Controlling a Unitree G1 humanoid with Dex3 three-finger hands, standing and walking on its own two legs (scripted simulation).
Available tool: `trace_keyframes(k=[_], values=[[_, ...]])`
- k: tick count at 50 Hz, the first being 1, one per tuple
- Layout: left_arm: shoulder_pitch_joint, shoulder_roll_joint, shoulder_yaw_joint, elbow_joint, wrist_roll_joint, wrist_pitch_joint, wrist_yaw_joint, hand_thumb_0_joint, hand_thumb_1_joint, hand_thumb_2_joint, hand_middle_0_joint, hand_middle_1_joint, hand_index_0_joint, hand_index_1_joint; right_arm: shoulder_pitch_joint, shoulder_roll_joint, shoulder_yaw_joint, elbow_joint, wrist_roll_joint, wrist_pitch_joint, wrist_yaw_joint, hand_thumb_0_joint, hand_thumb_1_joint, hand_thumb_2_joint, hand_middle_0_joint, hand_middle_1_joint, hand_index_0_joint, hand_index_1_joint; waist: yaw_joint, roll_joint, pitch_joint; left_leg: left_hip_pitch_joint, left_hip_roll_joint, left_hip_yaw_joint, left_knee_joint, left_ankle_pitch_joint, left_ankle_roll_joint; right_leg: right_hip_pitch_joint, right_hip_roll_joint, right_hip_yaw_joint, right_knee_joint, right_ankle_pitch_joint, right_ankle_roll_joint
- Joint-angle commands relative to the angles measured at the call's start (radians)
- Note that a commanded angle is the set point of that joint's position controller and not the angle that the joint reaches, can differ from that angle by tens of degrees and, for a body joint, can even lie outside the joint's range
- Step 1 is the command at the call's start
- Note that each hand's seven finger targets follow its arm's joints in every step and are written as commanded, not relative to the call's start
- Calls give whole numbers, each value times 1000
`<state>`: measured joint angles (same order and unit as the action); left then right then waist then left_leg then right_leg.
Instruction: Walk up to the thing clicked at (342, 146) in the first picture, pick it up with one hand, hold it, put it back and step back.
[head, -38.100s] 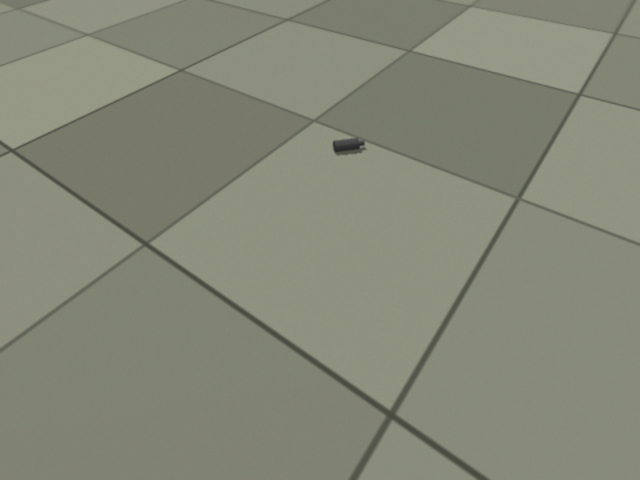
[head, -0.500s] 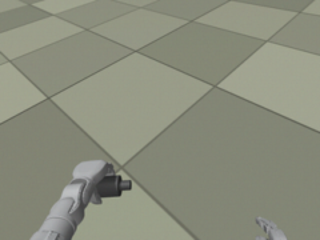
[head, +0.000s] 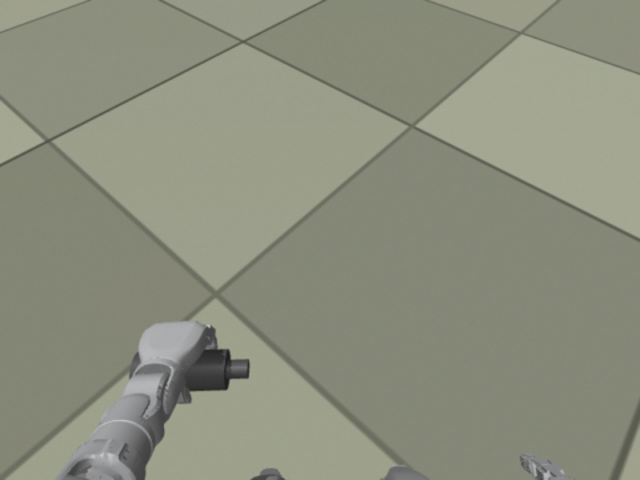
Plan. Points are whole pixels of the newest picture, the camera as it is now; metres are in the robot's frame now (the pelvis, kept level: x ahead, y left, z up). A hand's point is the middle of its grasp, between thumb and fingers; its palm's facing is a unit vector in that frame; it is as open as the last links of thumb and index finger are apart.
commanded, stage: crouch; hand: left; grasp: from above
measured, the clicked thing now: (193, 370) +0.31 +0.21 -0.14
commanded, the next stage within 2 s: lower in 1.60 s
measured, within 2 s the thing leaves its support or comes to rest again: neither
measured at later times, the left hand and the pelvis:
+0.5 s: hand (221, 375) +0.37 +0.22 -0.36, palm faces -0.47 +0.01 -0.88, open 8.9 cm; pelvis -0.04 +0.01 -0.21, yaw -1 degrees
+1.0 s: hand (233, 380) +0.40 +0.23 -0.50, palm faces -0.47 -0.02 -0.88, open 8.9 cm; pelvis -0.05 +0.00 -0.32, yaw -4 degrees
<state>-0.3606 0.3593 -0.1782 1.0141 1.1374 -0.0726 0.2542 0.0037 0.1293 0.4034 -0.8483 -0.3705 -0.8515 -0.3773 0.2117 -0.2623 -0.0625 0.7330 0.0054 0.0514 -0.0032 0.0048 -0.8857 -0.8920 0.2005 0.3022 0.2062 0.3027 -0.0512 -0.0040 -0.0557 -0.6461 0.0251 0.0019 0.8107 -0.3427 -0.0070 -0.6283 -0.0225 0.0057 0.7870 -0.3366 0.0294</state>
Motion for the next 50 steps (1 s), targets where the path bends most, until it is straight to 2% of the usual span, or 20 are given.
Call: trace_keyframes(k=[1,3,5,8,10,12,17,19,21,22,25,28,33,34,36,38,39,43,44,50], values=[[-449,175,87,-105,48,-8,146,0,708,636,-1083,-498,-1089,-494,84,-159,-68,-68,-24,-43,-1,0,-885,-894,199,299,200,299,-47,97,-380,54,-20,-2,132,131,-10,-213,36,-31,122,95,-55],[-536,239,127,-114,63,-4,185,0,702,661,-1072,-522,-1079,-518,99,-166,-72,-70,-28,-49,-8,0,-885,-894,200,299,200,299,-44,128,-459,-20,-22,0,210,104,-6,-281,37,-33,198,80,-57],[-555,203,114,-58,53,9,204,0,722,667,-1094,-502,-1096,-503,110,-165,-70,-65,-32,-58,-13,0,-885,-894,200,299,200,299,-66,107,-489,-126,-23,-4,280,69,3,-340,41,-38,268,59,-58],[-588,240,138,-23,41,23,218,0,706,666,-1082,-501,-1083,-502,123,-171,-70,-55,-44,-71,-23,0,-884,-893,200,299,200,299,-66,132,-568,-236,-20,-16,382,34,7,-454,40,-43,380,28,-62],[-580,275,153,-1,45,33,218,0,691,694,-1091,-488,-1081,-501,126,-173,-70,-60,-47,-73,-30,0,-885,-895,200,299,200,299,-60,122,-604,-324,-25,-13,431,-20,11,-482,39,-43,432,-14,-64],[-593,266,155,20,32,45,210,0,699,689,-1082,-513,-1080,-518,124,-171,-71,-52,-55,-79,-31,0,-885,-894,200,299,200,299,-69,136,-615,-385,-22,-24,472,-60,8,-559,34,-46,484,-46,-64],[-598,313,188,49,29,55,189,0,730,717,-1121,-498,-1111,-511,131,-171,-65,-46,-63,-89,-29,0,-885,-895,200,299,200,299,-68,161,-687,-495,-24,-34,587,-82,8,-683,33,-56,615,-81,-69],[-640,296,184,58,26,43,177,0,759,702,-1131,-491,-1126,-498,131,-179,-65,-35,-71,-98,-21,0,-883,-894,200,299,200,299,-95,168,-694,-521,-18,-62,637,-71,5,-787,33,-68,680,-89,-70],[-670,351,213,58,38,29,175,0,740,693,-1125,-476,-1118,-486,136,-183,-64,-41,-71,-103,-16,0,-886,-895,200,299,200,299,-95,165,-731,-564,-22,-62,687,-103,9,-824,33,-72,724,-112,-72],[-656,349,213,88,43,22,172,0,756,686,-1132,-488,-1129,-493,141,-185,-62,-35,-73,-107,-11,0,-887,-895,200,299,200,299,-105,160,-697,-609,-22,-66,709,-123,10,-858,29,-73,742,-127,-69],[-743,368,222,53,53,-6,184,0,746,680,-1123,-480,-1122,-483,143,-182,-54,-32,-79,-117,-1,0,-885,-894,200,299,200,299,-123,170,-745,-681,-30,-55,777,-176,16,-911,31,-73,787,-157,-67],[-780,413,244,12,61,-29,198,0,763,690,-1150,-468,-1144,-477,148,-188,-53,-25,-88,-129,14,0,-890,-897,200,299,200,299,-115,205,-836,-685,-30,-44,852,-121,19,-931,36,-75,839,-116,-65],[-835,411,250,11,74,-40,217,0,791,741,-1172,-504,-1165,-513,162,-192,-46,-8,-106,-139,37,0,-895,-899,200,299,200,299,-134,263,-882,-691,-26,-44,945,-51,15,-1007,30,-83,928,-68,-66],[-821,435,263,33,80,-36,220,0,787,741,-1175,-502,-1167,-513,169,-194,-47,-11,-108,-140,42,0,-899,-901,199,299,200,299,-128,261,-892,-680,-24,-43,965,-29,17,-1009,30,-85,939,-54,-64],[-816,411,251,46,83,-34,222,0,785,733,-1174,-500,-1166,-511,174,-192,-42,-5,-114,-140,51,0,-902,-902,199,299,200,299,-138,280,-867,-703,-22,-46,985,-16,11,-1036,28,-90,968,-47,-66],[-826,440,270,56,85,-33,225,0,780,764,-1181,-489,-1165,-508,177,-199,-42,-6,-117,-140,54,0,-901,-902,200,299,200,299,-134,276,-881,-723,-22,-45,1010,-15,13,-1043,30,-95,994,-39,-65],[-831,417,257,55,81,-30,222,0,798,754,-1186,-502,-1175,-515,175,-195,-41,-9,-119,-140,58,0,-902,-901,199,299,200,299,-142,287,-876,-735,-22,-42,1023,-11,12,-1051,30,-96,1005,-35,-65],[-818,432,261,116,82,-23,216,0,801,735,-1188,-485,-1177,-498,169,-195,-36,-13,-119,-136,67,0,-901,-901,200,299,200,299,-136,281,-825,-798,-21,-39,1054,-50,15,-1093,35,-100,1038,-62,-66],[-849,445,265,102,86,-25,214,0,801,755,-1188,-494,-1175,-509,169,-204,-36,-11,-122,-135,68,0,-899,-900,200,299,200,299,-150,295,-821,-823,-23,-35,1064,-59,15,-1098,35,-101,1047,-64,-65],[-878,467,263,141,80,-34,203,0,800,717,-1177,-484,-1169,-494,164,-199,-26,-12,-121,-129,79,0,-899,-900,200,299,200,299,-156,260,-810,-910,-21,-26,1127,-87,25,-1107,46,-100,1087,-62,-61]])
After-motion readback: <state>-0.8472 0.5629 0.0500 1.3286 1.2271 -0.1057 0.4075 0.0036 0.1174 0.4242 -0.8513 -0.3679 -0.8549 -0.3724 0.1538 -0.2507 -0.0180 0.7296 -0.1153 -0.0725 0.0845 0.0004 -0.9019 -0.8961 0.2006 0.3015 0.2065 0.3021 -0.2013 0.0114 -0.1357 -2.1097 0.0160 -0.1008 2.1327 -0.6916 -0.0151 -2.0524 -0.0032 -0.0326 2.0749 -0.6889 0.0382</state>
